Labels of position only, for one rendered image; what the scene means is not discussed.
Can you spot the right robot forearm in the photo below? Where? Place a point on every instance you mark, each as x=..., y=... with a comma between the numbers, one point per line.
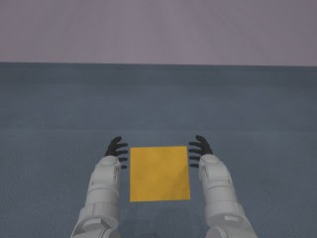
x=222, y=206

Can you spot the left robot forearm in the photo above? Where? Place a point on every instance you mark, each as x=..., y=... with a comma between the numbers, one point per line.
x=102, y=198

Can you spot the right robot hand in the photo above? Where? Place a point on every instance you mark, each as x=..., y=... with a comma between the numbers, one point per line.
x=205, y=149

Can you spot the robot left upper arm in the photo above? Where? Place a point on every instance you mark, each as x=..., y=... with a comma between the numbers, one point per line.
x=106, y=232

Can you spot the robot right upper arm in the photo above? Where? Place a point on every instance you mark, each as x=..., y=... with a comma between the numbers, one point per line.
x=225, y=231

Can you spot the carton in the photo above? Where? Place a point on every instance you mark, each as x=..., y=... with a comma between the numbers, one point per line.
x=159, y=173

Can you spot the left robot hand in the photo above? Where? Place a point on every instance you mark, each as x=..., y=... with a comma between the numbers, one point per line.
x=114, y=146

